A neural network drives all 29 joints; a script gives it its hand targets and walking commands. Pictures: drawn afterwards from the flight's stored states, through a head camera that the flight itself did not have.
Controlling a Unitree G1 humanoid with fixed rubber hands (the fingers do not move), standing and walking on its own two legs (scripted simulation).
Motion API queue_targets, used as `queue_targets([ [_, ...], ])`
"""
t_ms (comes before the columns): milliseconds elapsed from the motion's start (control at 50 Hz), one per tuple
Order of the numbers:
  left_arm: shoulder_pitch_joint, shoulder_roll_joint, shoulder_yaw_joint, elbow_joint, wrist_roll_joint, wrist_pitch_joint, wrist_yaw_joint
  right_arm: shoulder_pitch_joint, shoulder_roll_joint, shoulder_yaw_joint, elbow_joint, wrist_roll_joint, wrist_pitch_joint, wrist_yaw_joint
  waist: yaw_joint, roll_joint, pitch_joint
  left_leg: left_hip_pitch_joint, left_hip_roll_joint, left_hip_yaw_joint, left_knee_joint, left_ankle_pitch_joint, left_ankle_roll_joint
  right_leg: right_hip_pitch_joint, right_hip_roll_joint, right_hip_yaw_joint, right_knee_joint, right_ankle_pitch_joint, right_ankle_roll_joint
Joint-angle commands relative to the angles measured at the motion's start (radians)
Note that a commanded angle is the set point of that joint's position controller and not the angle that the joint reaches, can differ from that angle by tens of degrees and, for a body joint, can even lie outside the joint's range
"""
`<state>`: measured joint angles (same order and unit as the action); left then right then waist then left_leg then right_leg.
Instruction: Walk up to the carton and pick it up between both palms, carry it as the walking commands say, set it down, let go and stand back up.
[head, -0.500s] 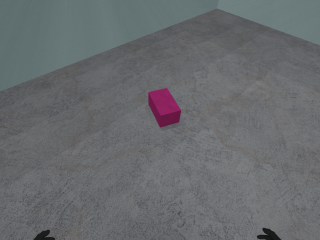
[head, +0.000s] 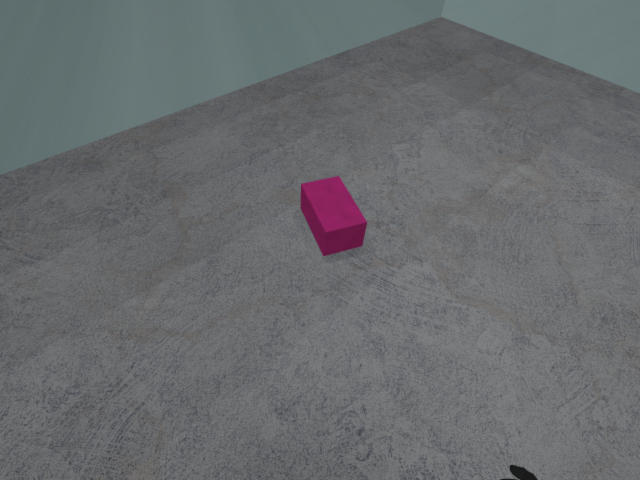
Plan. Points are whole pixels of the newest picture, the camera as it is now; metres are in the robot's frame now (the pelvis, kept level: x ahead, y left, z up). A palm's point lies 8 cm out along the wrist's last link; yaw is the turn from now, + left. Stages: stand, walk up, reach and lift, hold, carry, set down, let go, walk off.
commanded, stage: walk up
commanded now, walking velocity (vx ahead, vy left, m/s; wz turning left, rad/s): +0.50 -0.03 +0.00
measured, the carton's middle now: (331, 214) +1.22 -0.09 -0.70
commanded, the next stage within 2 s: none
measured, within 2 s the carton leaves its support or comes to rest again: neither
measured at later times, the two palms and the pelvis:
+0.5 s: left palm (189, 367) +0.30 +0.20 -0.12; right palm (529, 471) +0.17 -0.31 -0.15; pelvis +0.21 -0.06 -0.01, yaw +0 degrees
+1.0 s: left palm (171, 291) +0.46 +0.27 -0.15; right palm (440, 261) +0.52 -0.24 -0.11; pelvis +0.46 +0.02 +0.00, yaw -2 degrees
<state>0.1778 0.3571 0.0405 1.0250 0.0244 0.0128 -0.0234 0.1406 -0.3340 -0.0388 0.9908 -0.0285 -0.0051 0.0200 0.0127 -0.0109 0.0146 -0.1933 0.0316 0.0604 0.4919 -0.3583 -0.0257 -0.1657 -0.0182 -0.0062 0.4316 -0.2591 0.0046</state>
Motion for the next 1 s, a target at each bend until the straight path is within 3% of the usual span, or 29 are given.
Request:
queue_targets([
  [0,-0.133,0.110,0.016,-0.088,0.008,-0.015,-0.004,0.201,-0.139,-0.040,0.006,-0.004,-0.029,-0.013,-0.131,0.094,0.041,0.285,0.136,-0.210,-0.199,-0.166,0.079,-0.391,-0.089,0.093,0.042,-0.337,-0.042],
  [20,-0.200,0.050,0.002,-0.141,0.015,-0.028,-0.005,0.290,-0.225,-0.060,0.032,-0.010,-0.032,-0.022,-0.169,0.309,0.062,0.335,0.350,-0.547,-0.389,-0.358,0.165,-0.550,0.006,-0.047,0.372,-0.241,-0.002],
  [40,-0.206,0.045,0.011,-0.151,0.016,-0.035,-0.005,0.313,-0.227,-0.059,0.031,-0.001,-0.035,-0.026,-0.140,0.170,0.094,0.311,0.430,-0.614,-0.409,-0.383,0.198,-0.630,-0.050,-0.013,0.543,-0.197,-0.005],
  [80,-0.116,0.037,0.010,-0.129,0.006,-0.053,-0.020,0.246,-0.154,-0.037,0.005,0.000,-0.049,-0.025,-0.092,0.088,0.099,0.278,0.363,-0.453,-0.370,-0.222,0.172,-0.628,-0.097,0.031,0.636,-0.063,-0.009],
  [140,-0.095,-0.006,0.004,-0.137,0.003,-0.051,-0.036,0.247,-0.087,-0.028,0.016,-0.002,-0.074,-0.022,-0.077,0.144,0.082,0.237,0.248,-0.198,-0.308,0.225,0.124,-0.513,-0.086,-0.017,0.518,0.031,0.015],
  [180,-0.149,-0.033,0.000,-0.168,0.000,-0.043,-0.041,0.293,-0.074,-0.035,0.030,-0.002,-0.078,-0.022,-0.088,0.168,0.104,0.202,0.234,-0.130,-0.309,0.342,0.119,-0.449,-0.071,-0.054,0.390,0.030,0.026],
  [240,-0.198,-0.053,0.002,-0.192,-0.007,-0.043,-0.046,0.315,-0.065,-0.045,0.043,-0.007,-0.077,-0.024,-0.087,0.186,0.125,0.154,0.244,-0.099,-0.322,0.381,0.125,-0.346,-0.039,-0.121,0.235,0.047,0.014],
  [300,-0.101,-0.049,0.011,-0.157,-0.003,-0.053,-0.035,0.308,-0.066,-0.045,0.059,-0.002,-0.075,-0.031,-0.025,0.181,0.046,0.085,0.233,-0.020,-0.173,0.604,0.114,-0.113,0.000,-0.174,0.143,0.032,-0.023],
  [320,-0.006,-0.031,0.021,-0.125,0.001,-0.058,-0.027,0.296,-0.069,-0.043,0.058,0.002,-0.073,-0.031,0.022,0.146,-0.014,0.030,0.215,0.021,-0.027,0.671,0.104,0.040,-0.003,-0.183,0.085,0.061,-0.044],
  [340,0.129,0.014,0.044,-0.079,0.005,-0.066,-0.015,0.285,-0.050,-0.035,0.045,0.007,-0.072,-0.028,0.076,0.089,-0.103,-0.092,0.177,0.051,0.184,0.660,0.087,0.246,-0.057,-0.132,0.079,0.057,-0.072],
  [360,0.295,0.103,0.075,-0.031,0.012,-0.078,-0.002,0.279,0.011,-0.015,0.014,0.018,-0.076,-0.026,0.125,-0.096,-0.193,-0.313,0.082,0.043,0.493,0.190,0.067,0.424,-0.260,0.146,0.014,-0.051,-0.106],
  [380,0.398,0.206,0.091,-0.029,0.012,-0.074,0.012,0.315,0.061,-0.003,0.003,0.022,-0.078,-0.027,0.133,-0.251,-0.259,-0.517,-0.012,-0.029,0.738,-0.188,0.037,0.493,-0.531,0.626,-0.167,-0.121,-0.170],
  [400,0.343,0.196,0.084,-0.042,0.002,-0.062,0.017,0.276,0.007,-0.025,0.017,0.015,-0.064,-0.027,0.088,-0.043,-0.210,-0.500,0.065,-0.136,0.838,-0.132,0.030,0.364,-0.544,0.625,-0.199,-0.210,-0.173],
  [440,0.140,0.067,0.054,-0.089,-0.003,-0.071,0.015,0.218,0.014,-0.022,0.024,0.005,-0.055,-0.012,0.026,-0.009,-0.012,-0.462,0.141,-0.101,0.789,0.034,0.015,0.112,-0.426,0.359,-0.224,-0.117,-0.155],
  [480,0.071,-0.024,0.033,-0.098,-0.011,-0.091,0.008,0.245,0.052,-0.013,0.030,-0.003,-0.034,0.008,-0.018,-0.098,0.048,-0.371,0.147,-0.056,0.695,0.118,0.015,-0.036,-0.315,0.153,-0.253,-0.002,-0.101],
  [500,0.082,-0.030,0.029,-0.094,-0.011,-0.100,0.005,0.250,0.063,-0.011,0.031,-0.006,-0.023,0.014,-0.028,-0.123,0.047,-0.345,0.140,-0.041,0.664,0.147,0.014,-0.071,-0.301,0.108,-0.255,0.057,-0.089],
  [660,0.234,-0.010,0.042,-0.045,0.004,-0.106,0.016,-0.065,0.072,0.005,-0.072,0.000,-0.001,0.054,0.032,-0.145,0.141,-0.388,0.101,0.036,0.227,0.307,-0.028,-0.003,-0.278,-0.013,-0.306,0.101,-0.086],
  [720,0.248,0.001,0.044,-0.034,0.002,-0.105,0.020,-0.135,0.071,0.009,-0.096,0.010,-0.011,0.054,0.026,-0.170,0.123,-0.311,0.086,0.056,0.111,0.319,-0.017,0.027,-0.277,-0.047,-0.295,0.138,-0.092],
  [740,0.255,-0.004,0.040,-0.016,-0.002,-0.099,0.020,-0.137,0.067,0.007,-0.107,0.009,-0.023,0.048,0.020,-0.218,0.095,-0.240,0.087,0.069,0.098,0.293,-0.012,0.025,-0.241,-0.093,-0.280,0.111,-0.098],
  [760,0.274,0.003,0.037,-0.007,-0.005,-0.094,0.022,-0.121,0.050,0.000,-0.103,0.005,-0.030,0.040,0.013,-0.208,0.074,-0.182,0.077,0.090,0.087,0.258,-0.006,0.031,-0.239,-0.103,-0.237,0.144,-0.104],
  [800,0.299,0.012,0.033,0.000,-0.013,-0.087,0.024,0.021,0.007,-0.027,-0.060,-0.006,-0.047,0.022,-0.035,-0.060,-0.014,0.017,0.034,0.131,0.006,0.201,0.019,0.043,-0.213,-0.117,-0.002,0.310,-0.092],
  [820,0.303,-0.012,0.016,-0.007,-0.014,-0.086,0.025,0.170,-0.043,-0.053,-0.012,-0.017,-0.061,0.010,-0.088,0.044,-0.107,0.237,0.046,0.093,0.008,0.174,0.046,-0.058,-0.173,-0.133,0.234,0.312,-0.074],
  [840,0.289,-0.061,0.007,-0.031,-0.022,-0.086,0.025,0.334,-0.137,-0.080,0.019,-0.023,-0.072,-0.003,-0.136,0.242,-0.186,0.405,0.273,-0.224,-0.066,0.075,0.066,-0.294,-0.087,-0.121,0.542,-0.093,-0.047],
  [860,0.333,-0.068,0.014,-0.047,-0.018,-0.083,0.027,0.389,-0.239,-0.106,0.006,-0.008,-0.062,-0.009,-0.134,0.352,-0.262,0.512,0.531,-0.662,-0.279,-0.038,0.142,-0.507,-0.004,-0.036,0.773,-0.344,-0.020],
  [880,0.285,-0.029,0.040,-0.010,-0.020,-0.071,0.030,0.349,-0.218,-0.099,-0.011,0.005,-0.053,-0.017,-0.091,0.122,-0.186,0.404,0.557,-0.661,-0.261,0.019,0.133,-0.551,-0.080,0.064,0.887,-0.255,-0.012],
  [900,0.237,-0.047,0.035,-0.010,-0.014,-0.071,0.022,0.275,-0.135,-0.071,-0.022,0.004,-0.055,-0.016,-0.059,0.078,-0.100,0.254,0.474,-0.506,-0.255,0.132,0.124,-0.516,-0.122,0.072,0.876,-0.139,-0.014],
  [920,0.232,-0.078,0.026,0.002,-0.009,-0.069,0.014,0.193,-0.053,-0.044,-0.032,0.005,-0.062,-0.012,-0.031,0.085,-0.044,0.133,0.388,-0.339,-0.239,0.223,0.117,-0.459,-0.149,0.068,0.834,-0.053,-0.008],
  [940,0.243,-0.099,0.019,0.010,-0.004,-0.061,0.009,0.143,-0.007,-0.029,-0.043,0.009,-0.072,-0.012,-0.015,0.142,-0.023,0.069,0.334,-0.235,-0.247,0.259,0.106,-0.412,-0.158,0.052,0.803,-0.009,-0.001],
  [980,0.238,-0.105,0.025,0.010,0.005,-0.030,-0.005,0.151,0.017,-0.020,-0.030,0.013,-0.087,-0.007,0.004,0.186,-0.003,0.012,0.289,-0.124,-0.269,0.336,0.091,-0.360,-0.140,0.005,0.764,0.052,0.020],
])
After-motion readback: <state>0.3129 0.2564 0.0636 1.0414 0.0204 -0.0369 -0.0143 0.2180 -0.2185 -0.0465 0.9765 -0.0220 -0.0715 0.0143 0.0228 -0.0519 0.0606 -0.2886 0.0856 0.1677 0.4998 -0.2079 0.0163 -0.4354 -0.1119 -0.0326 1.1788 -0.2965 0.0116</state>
